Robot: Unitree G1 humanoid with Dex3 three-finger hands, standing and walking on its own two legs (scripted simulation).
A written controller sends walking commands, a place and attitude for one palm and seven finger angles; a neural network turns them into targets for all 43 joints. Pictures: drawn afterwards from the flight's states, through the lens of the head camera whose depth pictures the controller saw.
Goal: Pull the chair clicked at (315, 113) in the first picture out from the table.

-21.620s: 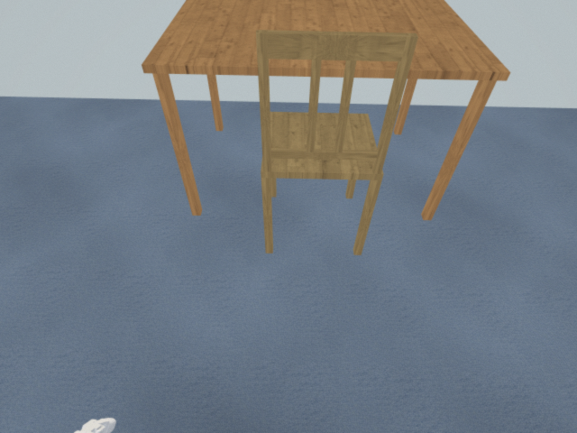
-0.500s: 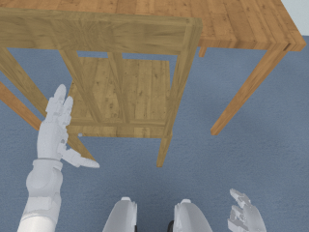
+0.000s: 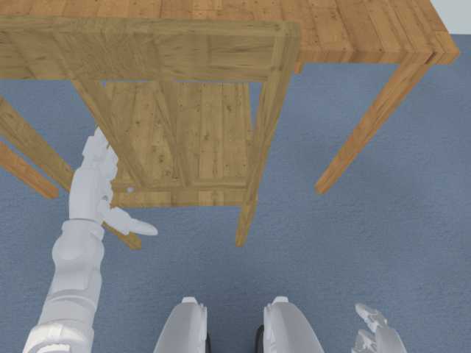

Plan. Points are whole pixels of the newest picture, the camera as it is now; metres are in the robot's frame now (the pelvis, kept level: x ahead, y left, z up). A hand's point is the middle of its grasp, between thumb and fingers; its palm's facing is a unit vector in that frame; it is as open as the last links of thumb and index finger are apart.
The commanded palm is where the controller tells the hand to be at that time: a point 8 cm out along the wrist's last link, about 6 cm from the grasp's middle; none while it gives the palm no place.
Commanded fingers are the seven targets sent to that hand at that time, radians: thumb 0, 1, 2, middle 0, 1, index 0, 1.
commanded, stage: push the fingers through the gap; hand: left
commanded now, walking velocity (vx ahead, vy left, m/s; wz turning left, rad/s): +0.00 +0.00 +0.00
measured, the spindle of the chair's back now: (120, 143) +0.44 +0.20 +0.04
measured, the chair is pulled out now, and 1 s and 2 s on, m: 0.00 0.00 0.00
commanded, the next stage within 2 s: hook a spindle and tug to test in 0.82 s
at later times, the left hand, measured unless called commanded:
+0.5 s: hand (131, 157) +0.43 +0.18 +0.02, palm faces +0.05 -1.00 -0.04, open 16.9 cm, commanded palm +0.40 +0.23 +0.02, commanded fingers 0.00 -0.50 0.30 -0.06 -0.08 -0.06 -0.08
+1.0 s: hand (133, 160) +0.42 +0.18 +0.02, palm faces +0.03 -1.00 -0.04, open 16.9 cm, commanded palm +0.40 +0.23 +0.02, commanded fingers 0.00 -0.50 0.30 -0.15 -0.35 -0.15 -0.35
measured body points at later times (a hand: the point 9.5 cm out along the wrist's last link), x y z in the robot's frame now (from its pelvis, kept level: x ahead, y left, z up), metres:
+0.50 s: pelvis +0.00 +0.00 +0.00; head +0.13 +0.02 +0.43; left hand +0.42 +0.24 +0.03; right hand +0.09 -0.26 -0.12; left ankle +0.02 +0.09 -0.63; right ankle +0.03 -0.13 -0.63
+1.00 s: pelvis -0.01 +0.00 +0.00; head +0.13 +0.02 +0.43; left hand +0.42 +0.23 +0.02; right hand +0.10 -0.26 -0.12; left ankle +0.02 +0.09 -0.63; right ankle +0.03 -0.13 -0.63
